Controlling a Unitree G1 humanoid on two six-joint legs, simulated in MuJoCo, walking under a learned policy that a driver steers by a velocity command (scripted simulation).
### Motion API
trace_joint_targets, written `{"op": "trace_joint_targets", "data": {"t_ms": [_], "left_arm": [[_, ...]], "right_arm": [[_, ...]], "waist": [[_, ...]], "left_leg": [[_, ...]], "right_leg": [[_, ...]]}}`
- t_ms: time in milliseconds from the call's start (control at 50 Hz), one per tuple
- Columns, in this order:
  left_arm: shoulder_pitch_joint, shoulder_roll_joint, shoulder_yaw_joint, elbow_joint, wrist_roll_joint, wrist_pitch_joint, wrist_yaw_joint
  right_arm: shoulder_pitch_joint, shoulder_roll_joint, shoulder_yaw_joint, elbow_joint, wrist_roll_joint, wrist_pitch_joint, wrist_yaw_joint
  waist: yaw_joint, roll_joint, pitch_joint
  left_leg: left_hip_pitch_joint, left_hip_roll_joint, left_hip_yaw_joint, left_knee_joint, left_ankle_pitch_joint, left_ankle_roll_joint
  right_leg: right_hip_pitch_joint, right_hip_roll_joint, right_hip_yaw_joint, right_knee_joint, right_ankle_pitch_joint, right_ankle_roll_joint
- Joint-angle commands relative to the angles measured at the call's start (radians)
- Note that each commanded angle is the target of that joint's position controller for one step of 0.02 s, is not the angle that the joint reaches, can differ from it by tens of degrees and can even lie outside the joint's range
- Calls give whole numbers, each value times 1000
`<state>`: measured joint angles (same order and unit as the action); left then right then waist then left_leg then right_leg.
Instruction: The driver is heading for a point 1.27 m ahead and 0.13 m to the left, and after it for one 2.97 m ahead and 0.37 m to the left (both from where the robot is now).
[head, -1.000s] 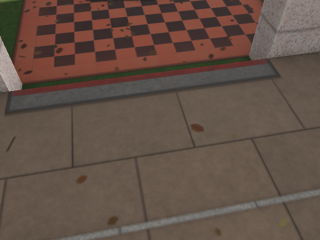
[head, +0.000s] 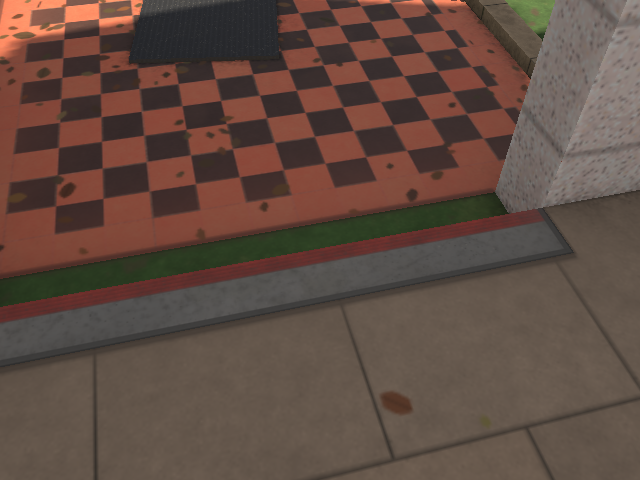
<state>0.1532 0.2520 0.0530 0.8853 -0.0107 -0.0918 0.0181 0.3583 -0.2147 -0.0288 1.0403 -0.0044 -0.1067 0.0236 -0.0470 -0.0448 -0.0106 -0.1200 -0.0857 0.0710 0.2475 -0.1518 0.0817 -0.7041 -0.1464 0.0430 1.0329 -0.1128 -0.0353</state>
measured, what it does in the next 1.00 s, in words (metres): walks ahead: right foot, then left foot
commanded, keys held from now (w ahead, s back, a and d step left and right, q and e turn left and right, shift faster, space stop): w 1.00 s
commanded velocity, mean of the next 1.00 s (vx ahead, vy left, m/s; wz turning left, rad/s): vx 0.50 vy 0.00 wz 0.00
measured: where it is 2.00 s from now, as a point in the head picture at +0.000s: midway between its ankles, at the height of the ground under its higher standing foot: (293, 253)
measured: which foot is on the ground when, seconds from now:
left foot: down 0.00-0.28, up 0.30-0.82, down 0.84-1.00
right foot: up 0.00-0.24, down 0.26-0.88, up 0.90-1.00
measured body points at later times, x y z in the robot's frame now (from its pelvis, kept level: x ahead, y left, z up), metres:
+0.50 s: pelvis +0.29 -0.08 +0.00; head +0.30 -0.08 +0.45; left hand +0.32 +0.18 -0.13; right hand +0.39 -0.34 -0.13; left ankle +0.32 +0.09 -0.66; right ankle +0.30 -0.15 -0.75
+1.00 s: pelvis +0.58 +0.01 -0.01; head +0.59 +0.02 +0.44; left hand +0.60 +0.25 -0.16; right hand +0.65 -0.24 -0.14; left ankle +0.63 +0.09 -0.75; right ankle +0.47 -0.14 -0.65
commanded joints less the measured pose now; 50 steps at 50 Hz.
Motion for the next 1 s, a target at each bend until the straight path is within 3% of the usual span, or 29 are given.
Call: {"op": "trace_joint_targets", "data": {"t_ms": [20, 120, 180, 220, 240, 260, 280, 300, 320, 340, 360, 380, 420, 460, 540, 660, 680, 700, 720, 760, 800, 840, 860, 880, 900, 920, 940, 960, 1000], "left_arm": [[-22, 24, 2, -51, 5, -4, -5], [-196, 22, -8, -99, -9, -12, -29], [-247, 35, -9, -131, -13, -22, -50], [-195, 63, 2, -128, -13, -29, -58], [-106, 90, 18, -106, -11, -31, -58], [76, 139, 45, -48, -11, -32, -52], [277, 227, 68, -9, 1, -29, -42], [328, 274, 75, 14, 9, -24, -51], [304, 169, 47, 5, 5, -27, -51], [204, 130, 34, -13, 2, -28, -48], [110, 108, 23, -34, 4, -28, -49], [64, 82, 16, -38, 10, -29, -54], [61, 51, 8, -20, 18, -33, -59], [95, 75, 13, 4, 15, -36, -53], [169, 106, 20, 33, 13, -25, -28], [264, 122, 23, 75, -1, -11, -14], [379, -29, -31, 134, 136, -37, -67], [391, -6, -22, 147, 124, -43, -90], [350, 33, -16, 135, 107, -43, -99], [320, 87, -9, 127, 89, -33, -98], [317, 113, -1, 129, 85, -15, -86], [295, 142, 8, 120, 86, -10, -78], [316, 105, -1, 113, 101, -15, -80], [486, -30, -41, 97, 120, -31, -92], [373, 19, -25, 94, 92, -31, -113], [206, 36, -10, 48, 66, -33, -109], [139, 63, 0, 42, 69, -40, -81], [156, 37, -6, 34, 94, -40, -58], [162, -58, -27, 35, 104, -25, -47]], "right_arm": [[-25, -143, -21, -62, 5, -9, -20], [75, -167, -27, -33, 21, 4, -26], [103, -172, -34, -17, 22, 20, -31], [80, -188, -41, -21, 22, 30, -33], [55, -193, -41, -28, 20, 35, -33], [39, -170, -33, -37, 13, 39, -32], [45, -134, -14, -67, -5, 37, -32], [176, 10, 24, -61, 7, 12, -18], [112, -105, -1, -55, 31, -13, -15], [10, -162, -18, -91, 51, -27, -13], [-43, -162, -20, -104, 46, -29, -21], [-66, -151, -27, -107, 30, -22, -27], [-22, -105, -29, -100, 25, 7, -29], [-31, -89, -31, -105, 23, 24, -32], [-187, -90, -37, -159, 9, 29, -31], [-383, -68, -25, -211, 19, 17, -13], [-275, -7, 13, -171, -122, 40, 22], [-284, -31, -1, -179, -120, 50, 31], [-337, -65, -7, -201, -99, 53, 33], [-417, -86, -10, -234, -68, 52, 30], [-436, -83, -7, -242, -58, 48, 22], [-335, -130, -29, -222, -29, 28, 13], [-160, -170, -43, -172, -19, 15, 6], [112, -199, -42, -112, -22, 17, 8], [324, -192, -47, -32, -61, 19, -1], [282, -203, -59, -18, -74, -6, -11], [109, -176, -56, -51, -54, -17, -20], [39, -105, -33, -66, -48, -14, -26], [-29, 1, -3, -83, -48, -7, -32]], "waist": [[32, 81, 68], [-30, 90, 97], [-30, 98, 109], [13, 120, 74], [66, 131, 18], [147, 120, -87], [206, 1, -249], [131, -275, -378], [160, -162, -337], [139, -113, -194], [103, -16, -121], [75, 15, -69], [28, -17, -48], [16, -14, -13], [47, 2, 35], [108, -11, 83], [95, -33, 76], [95, -41, 101], [91, -19, 95], [98, -8, 85], [91, -14, 92], [18, -16, 16], [-28, 49, -137], [-48, 294, -425], [-149, 235, -373], [-149, 161, -128], [-89, 126, 30], [-34, 118, 4], [37, 80, 25]], "left_leg": [[-66, 271, -173, -150, 184, 149], [59, 288, -149, -123, 145, 125], [169, 337, -163, -63, 182, 113], [198, 348, -158, 12, 333, 93], [190, 325, -133, 114, 508, 77], [125, 269, -91, 317, 599, 50], [-100, 200, -38, 657, 334, 12], [-496, 13, -75, 983, -352, -43], [-603, 63, -212, 1101, -398, -18], [-653, 114, -188, 1108, -305, -1], [-606, 168, -159, 1066, -208, -4], [-563, 199, -151, 1009, -153, -9], [-471, 230, -152, 936, -104, -15], [-488, 236, -136, 880, -75, -30], [-617, 241, -128, 676, 104, -60], [-576, 188, -77, 385, 263, -60], [-611, 194, -110, 365, 298, -45], [-653, 195, -120, 353, 243, -35], [-643, 186, -107, 322, 202, -21], [-578, 163, -79, 292, 142, 0], [-503, 134, -49, 252, 98, 14], [-199, 69, 15, 263, 147, 55], [99, 99, -34, 352, 244, 107], [656, 339, -463, 250, 128, 322], [713, 442, -755, 66, 2, 327], [510, 404, -674, 13, -209, 210], [256, 383, -554, -14, -246, 177], [128, 367, -486, -39, -170, 187], [-35, 343, -380, -103, -20, 183]], "right_leg": [[-6, -8, -5, -194, 160, 15], [20, 44, -43, -424, 211, 17], [8, 58, -40, -489, 124, -13], [112, 88, -61, -521, 50, -43], [247, 124, -90, -535, 36, -63], [483, 143, -98, -537, 50, -95], [810, -55, 132, -521, 63, -167], [1129, -261, 618, -658, -139, -319], [1092, -237, 668, -724, -203, -276], [952, -209, 508, -737, -127, -230], [795, -174, 382, -765, 2, -210], [677, -137, 296, -797, 78, -201], [576, -87, 199, -853, 119, -193], [538, -74, 139, -885, 174, -204], [578, -71, 88, -918, 193, -198], [639, -53, 19, -921, 132, -163], [728, -90, 42, -902, 143, -243], [792, -118, 56, -898, 172, -253], [812, -121, 48, -894, 179, -243], [833, -130, 35, -891, 195, -217], [862, -141, 30, -869, 250, -196], [763, -71, -36, -715, 531, -140], [647, 19, -107, -489, 479, -75], [240, 183, -102, -156, 7, 5], [44, 253, 3, 123, -484, -5], [-90, 190, 109, 245, -426, -69], [-90, 101, 87, 252, -322, -86], [13, 62, 84, 207, -276, -105], [118, 13, 72, 150, -188, -95]]}}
